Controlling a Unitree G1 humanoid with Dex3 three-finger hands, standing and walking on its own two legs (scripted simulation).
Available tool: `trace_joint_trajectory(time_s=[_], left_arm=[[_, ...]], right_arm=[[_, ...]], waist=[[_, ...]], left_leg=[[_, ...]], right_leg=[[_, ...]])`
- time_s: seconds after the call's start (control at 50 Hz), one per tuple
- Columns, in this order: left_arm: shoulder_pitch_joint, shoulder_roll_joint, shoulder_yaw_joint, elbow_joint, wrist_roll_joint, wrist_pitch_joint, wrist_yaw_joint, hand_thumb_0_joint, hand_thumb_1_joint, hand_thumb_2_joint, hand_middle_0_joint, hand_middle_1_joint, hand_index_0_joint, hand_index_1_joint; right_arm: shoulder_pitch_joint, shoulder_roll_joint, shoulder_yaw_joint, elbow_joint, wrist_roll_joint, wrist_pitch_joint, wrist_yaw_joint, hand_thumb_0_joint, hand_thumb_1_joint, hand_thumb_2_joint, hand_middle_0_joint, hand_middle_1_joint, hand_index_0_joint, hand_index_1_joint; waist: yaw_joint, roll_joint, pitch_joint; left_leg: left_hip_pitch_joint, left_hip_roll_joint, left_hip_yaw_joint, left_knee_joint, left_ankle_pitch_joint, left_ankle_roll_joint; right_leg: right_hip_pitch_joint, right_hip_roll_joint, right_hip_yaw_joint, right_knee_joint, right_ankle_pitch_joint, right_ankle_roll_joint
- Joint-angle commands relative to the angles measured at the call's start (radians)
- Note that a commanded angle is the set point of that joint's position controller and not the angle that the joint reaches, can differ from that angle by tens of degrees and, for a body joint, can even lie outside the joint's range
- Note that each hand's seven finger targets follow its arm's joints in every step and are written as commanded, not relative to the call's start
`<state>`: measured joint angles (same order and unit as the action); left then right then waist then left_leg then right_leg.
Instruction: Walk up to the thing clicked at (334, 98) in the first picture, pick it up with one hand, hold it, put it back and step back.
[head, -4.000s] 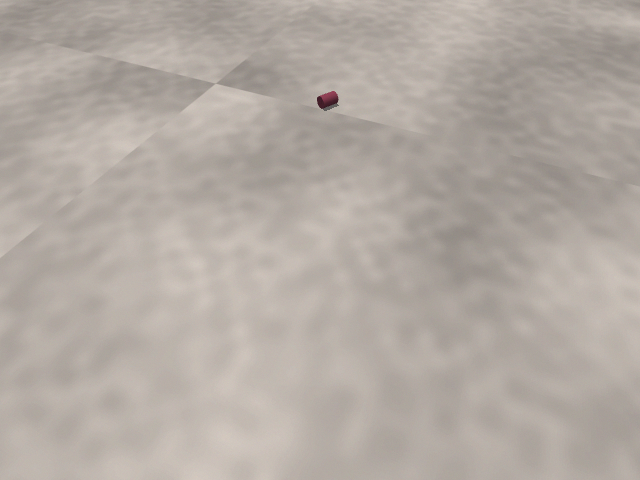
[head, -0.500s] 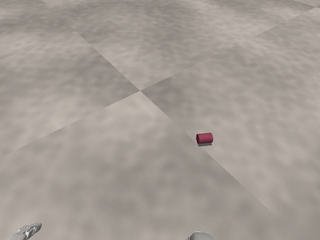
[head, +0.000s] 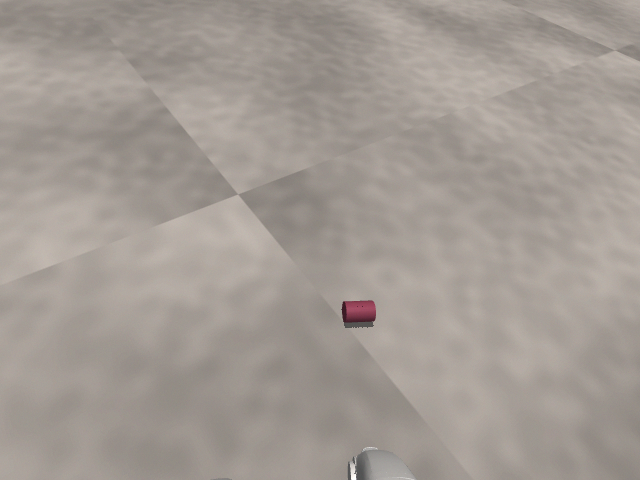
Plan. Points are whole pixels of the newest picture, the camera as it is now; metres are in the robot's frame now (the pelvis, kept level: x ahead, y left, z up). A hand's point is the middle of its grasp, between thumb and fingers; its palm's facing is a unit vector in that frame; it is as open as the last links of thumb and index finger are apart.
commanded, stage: walk up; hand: left
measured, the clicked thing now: (358, 311) +0.75 -0.22 -0.72
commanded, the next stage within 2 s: none
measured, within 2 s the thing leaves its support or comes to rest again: neither
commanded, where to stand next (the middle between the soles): +0.39 -0.51 m, yaw +6 degrees
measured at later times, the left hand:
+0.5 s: hand out of the picture +0.13 +0.08 -0.15, palm faces +0.05 -0.94 -0.33, open 7.4 cm
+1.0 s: hand (376, 379) +0.29 -0.10 -0.14, palm faces +0.03 -0.92 -0.40, open 7.4 cm
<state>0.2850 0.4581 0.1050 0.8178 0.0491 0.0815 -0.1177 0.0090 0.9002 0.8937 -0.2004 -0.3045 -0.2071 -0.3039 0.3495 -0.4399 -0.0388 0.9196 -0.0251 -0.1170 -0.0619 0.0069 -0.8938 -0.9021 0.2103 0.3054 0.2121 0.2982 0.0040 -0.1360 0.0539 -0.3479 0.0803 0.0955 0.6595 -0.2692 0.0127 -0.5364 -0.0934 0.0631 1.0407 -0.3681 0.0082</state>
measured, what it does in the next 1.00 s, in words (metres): steps to the right: right foot, then left foot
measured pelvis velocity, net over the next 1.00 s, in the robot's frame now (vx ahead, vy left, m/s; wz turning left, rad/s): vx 0.22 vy -0.40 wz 0.02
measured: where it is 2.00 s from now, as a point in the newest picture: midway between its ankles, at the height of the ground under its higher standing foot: (473, 433)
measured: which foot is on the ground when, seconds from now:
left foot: down 0.00-0.18, up 0.20-0.48, down 0.50-0.90, up 0.92-1.00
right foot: up 0.00-0.14, down 0.16-0.50, up 0.52-0.86, down 0.88-1.00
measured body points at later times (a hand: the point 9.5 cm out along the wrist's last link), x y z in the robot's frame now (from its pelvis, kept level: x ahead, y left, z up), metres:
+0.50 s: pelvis +0.13 -0.20 +0.00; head +0.15 -0.17 +0.44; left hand +0.13 +0.13 -0.13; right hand +0.22 -0.52 -0.10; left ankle +0.21 -0.12 -0.72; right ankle +0.11 -0.27 -0.72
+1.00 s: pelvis +0.22 -0.40 -0.02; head +0.24 -0.40 +0.43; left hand +0.29 -0.06 -0.11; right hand +0.27 -0.79 -0.10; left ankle +0.23 -0.23 -0.66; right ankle +0.26 -0.53 -0.72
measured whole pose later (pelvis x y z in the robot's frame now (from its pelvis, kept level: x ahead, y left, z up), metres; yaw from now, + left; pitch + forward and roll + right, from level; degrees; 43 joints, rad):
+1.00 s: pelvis +0.22 -0.40 -0.02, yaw +1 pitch -2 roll +0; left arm 0.27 0.45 0.12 0.79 0.04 0.05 -0.08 0.00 0.90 0.89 -0.20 -0.30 -0.21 -0.30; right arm 0.30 -0.52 -0.08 1.01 -0.01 -0.04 -0.09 0.01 -0.90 -0.90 0.20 0.30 0.21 0.30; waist 0.03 -0.01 0.05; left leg -0.55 0.09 -0.06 1.19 -0.51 0.04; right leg -0.41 -0.05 -0.05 0.84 -0.40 0.01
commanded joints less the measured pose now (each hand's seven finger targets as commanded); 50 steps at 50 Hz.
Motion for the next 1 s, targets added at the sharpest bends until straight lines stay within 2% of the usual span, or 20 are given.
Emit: trace_joint_trajectory(time_s=[0.0,0.1,0.14,0.16,0.18,0.24,0.34,0.42,0.46,0.48,0.5,0.52,0.6,0.66,0.76,0.82,0.86,0.88,0.9,0.98], left_arm=[[-0.042,0.197,0.075,-0.092,0.0,-0.018,-0.008,0.0,0.9,0.9,-0.2,-0.3,-0.2,-0.3],[0.059,0.198,0.093,-0.04,-0.01,-0.019,-0.01,0.0,0.9,0.9,-0.2,-0.3,-0.2,-0.3],[0.258,0.256,0.122,0.041,0.009,-0.035,0.012,0.0,0.9,0.9,-0.2,-0.3,-0.2,-0.3],[0.285,0.33,0.127,0.017,0.024,-0.047,0.027,0.0,0.9,0.9,-0.2,-0.3,-0.2,-0.3],[0.101,0.39,0.118,-0.053,0.01,-0.057,0.041,0.0,0.9,0.9,-0.2,-0.3,-0.2,-0.3],[-0.027,0.318,0.098,-0.08,-0.004,-0.075,0.057,0.0,0.9,0.9,-0.2,-0.3,-0.2,-0.3],[-0.02,0.216,0.058,-0.095,0.003,-0.083,0.059,0.0,0.9,0.9,-0.2,-0.3,-0.2,-0.3],[-0.079,0.186,0.035,-0.157,-0.001,-0.068,0.055,0.0,0.9,0.9,-0.2,-0.3,-0.2,-0.3],[-0.045,0.099,0.0,-0.184,-0.015,-0.066,0.05,0.0,0.9,0.9,-0.2,-0.3,-0.2,-0.3],[0.005,0.072,-0.001,-0.184,-0.01,-0.058,0.051,0.0,0.9,0.9,-0.2,-0.3,-0.2,-0.3],[0.052,0.186,0.027,-0.162,0.002,-0.033,0.059,0.0,0.9,0.9,-0.2,-0.3,-0.2,-0.3],[0.048,0.246,0.042,-0.138,0.006,-0.021,0.059,0.0,0.9,0.9,-0.2,-0.3,-0.2,-0.3],[0.066,0.203,0.053,-0.104,0.002,-0.025,0.047,0.0,0.9,0.9,-0.2,-0.3,-0.2,-0.3],[0.028,0.188,0.059,-0.106,0.005,-0.02,0.03,0.0,0.9,0.9,-0.2,-0.3,-0.2,-0.3],[-0.037,0.19,0.074,-0.121,-0.005,-0.01,0.0,0.0,0.9,0.9,-0.2,-0.3,-0.2,-0.3],[0.084,0.187,0.089,-0.06,-0.003,-0.012,0.005,0.0,0.9,0.9,-0.2,-0.3,-0.2,-0.3],[0.26,0.253,0.116,0.004,0.018,-0.023,0.024,0.0,0.9,0.9,-0.2,-0.3,-0.2,-0.3],[0.243,0.352,0.123,-0.034,0.021,-0.042,0.038,0.0,0.9,0.9,-0.2,-0.3,-0.2,-0.3],[0.069,0.398,0.119,-0.095,0.004,-0.053,0.051,0.0,0.9,0.9,-0.2,-0.3,-0.2,-0.3],[-0.033,0.271,0.086,-0.101,-0.003,-0.069,0.065,0.0,0.9,0.9,-0.2,-0.3,-0.2,-0.3]], right_arm=[[0.008,-0.39,-0.123,-0.052,-0.004,-0.017,-0.01,0.0,-0.9,-0.9,0.2,0.3,0.2,0.3],[-0.142,-0.411,-0.13,-0.058,-0.009,0.007,-0.014,0.0,-0.9,-0.9,0.2,0.3,0.2,0.3],[-0.112,-0.273,-0.09,-0.039,-0.023,0.033,-0.026,0.0,-0.9,-0.9,0.2,0.3,0.2,0.3],[-0.127,-0.166,-0.051,-0.062,-0.004,0.04,-0.028,0.0,-0.9,-0.9,0.2,0.3,0.2,0.3],[-0.134,-0.223,-0.075,-0.084,0.019,0.04,-0.046,0.0,-0.9,-0.9,0.2,0.3,0.2,0.3],[-0.04,-0.296,-0.08,0.024,0.032,0.025,-0.031,0.0,-0.9,-0.9,0.2,0.3,0.2,0.3],[0.014,-0.234,-0.06,0.037,0.022,0.006,-0.01,0.0,-0.9,-0.9,0.2,0.3,0.2,0.3],[0.132,-0.208,-0.062,0.043,0.032,-0.006,-0.015,0.0,-0.9,-0.9,0.2,0.3,0.2,0.3],[0.265,-0.288,-0.1,0.054,0.006,-0.014,-0.042,0.0,-0.9,-0.9,0.2,0.3,0.2,0.3],[0.257,-0.374,-0.123,0.024,-0.008,-0.01,-0.055,0.0,-0.9,-0.9,0.2,0.3,0.2,0.3],[0.178,-0.409,-0.132,-0.025,0.018,-0.004,-0.061,0.0,-0.9,-0.9,0.2,0.3,0.2,0.3],[0.108,-0.396,-0.13,-0.039,0.041,0.001,-0.062,0.0,-0.9,-0.9,0.2,0.3,0.2,0.3],[0.021,-0.302,-0.096,-0.04,0.018,-0.011,-0.048,0.0,-0.9,-0.9,0.2,0.3,0.2,0.3],[0.017,-0.322,-0.103,-0.049,0.004,-0.018,-0.035,0.0,-0.9,-0.9,0.2,0.3,0.2,0.3],[-0.045,-0.406,-0.13,-0.055,-0.012,-0.005,-0.029,0.0,-0.9,-0.9,0.2,0.3,0.2,0.3],[-0.121,-0.393,-0.124,-0.046,-0.016,0.016,-0.024,0.0,-0.9,-0.9,0.2,0.3,0.2,0.3],[-0.098,-0.255,-0.083,-0.035,-0.025,0.041,-0.03,0.0,-0.9,-0.9,0.2,0.3,0.2,0.3],[-0.125,-0.179,-0.056,-0.079,0.002,0.041,-0.036,0.0,-0.9,-0.9,0.2,0.3,0.2,0.3],[-0.136,-0.237,-0.08,-0.081,0.012,0.039,-0.056,0.0,-0.9,-0.9,0.2,0.3,0.2,0.3],[0.008,-0.274,-0.074,0.043,0.026,0.016,-0.029,0.0,-0.9,-0.9,0.2,0.3,0.2,0.3]], waist=[[-0.015,0.329,0.018],[0.084,0.337,-0.037],[0.184,-0.032,-0.091],[0.218,-0.293,0.0],[0.137,-0.273,0.047],[0.037,-0.065,0.061],[0.039,-0.078,0.046],[-0.02,0.006,-0.047],[-0.099,0.237,-0.152],[-0.07,0.335,-0.163],[-0.051,0.163,-0.167],[-0.038,0.107,-0.11],[0.018,0.199,-0.001],[0.009,0.237,0.008],[0.011,0.34,-0.012],[0.09,0.29,-0.046],[0.19,-0.06,-0.04],[0.19,-0.302,0.02],[0.117,-0.203,0.065],[0.028,-0.077,0.056]], left_leg=[[-0.031,0.224,-0.26,-0.329,-0.365,0.187],[-0.225,0.203,-0.141,-0.21,-0.391,0.131],[-0.363,0.054,0.03,0.293,-0.4,0.074],[-0.594,-0.08,0.019,0.605,-0.42,0.035],[-0.59,-0.07,-0.136,0.673,-0.361,0.028],[-0.464,0.024,-0.143,0.576,-0.165,0.031],[-0.253,-0.002,-0.039,0.254,-0.171,0.032],[0.067,-0.06,0.01,-0.036,0.071,0.039],[0.406,0.059,-0.219,-0.226,0.104,0.058],[0.503,0.321,-0.674,-0.297,-0.038,0.158],[0.407,0.438,-0.827,-0.356,-0.242,0.25],[0.308,0.432,-0.772,-0.368,-0.288,0.278],[0.084,0.26,-0.373,-0.299,-0.079,0.202],[0.011,0.24,-0.285,-0.272,-0.018,0.213],[-0.098,0.219,-0.241,-0.276,-0.366,0.178],[-0.231,0.17,-0.129,-0.136,-0.397,0.129],[-0.415,0.039,0.024,0.347,-0.415,0.068],[-0.628,-0.12,-0.012,0.608,-0.427,0.027],[-0.589,-0.05,-0.156,0.66,-0.347,0.021],[-0.394,0.021,-0.104,0.481,-0.191,0.025]], right_leg=[[-0.058,-0.046,-0.018,-0.087,0.005,0.017],[0.278,-0.022,-0.113,-0.267,0.048,-0.01],[0.495,0.05,-0.125,-0.431,-0.066,-0.005],[0.408,-0.124,0.279,-0.679,-0.397,-0.06],[0.301,-0.247,0.577,-0.908,-0.512,-0.139],[0.265,-0.2,0.368,-0.764,-0.334,-0.169],[0.263,-0.168,0.167,-0.67,0.158,-0.262],[0.198,-0.108,0.036,-0.522,0.316,-0.209],[0.007,0.001,-0.065,-0.174,0.225,-0.12],[-0.221,0.111,-0.04,0.017,-0.124,-0.046],[-0.226,0.074,0.06,0.143,-0.179,-0.018],[-0.221,0.049,0.102,0.237,-0.146,-0.019],[-0.122,-0.004,0.095,0.139,-0.022,-0.007],[-0.082,-0.026,0.037,0.069,-0.007,0.01],[0.038,-0.034,-0.028,-0.12,-0.041,-0.001],[0.29,0.026,-0.154,-0.276,0.026,-0.013],[0.449,0.056,-0.094,-0.449,-0.146,-0.03],[0.367,-0.183,0.474,-0.775,-0.402,-0.118],[0.306,-0.28,0.65,-0.883,-0.462,-0.207],[0.256,-0.158,0.273,-0.661,-0.166,-0.226]])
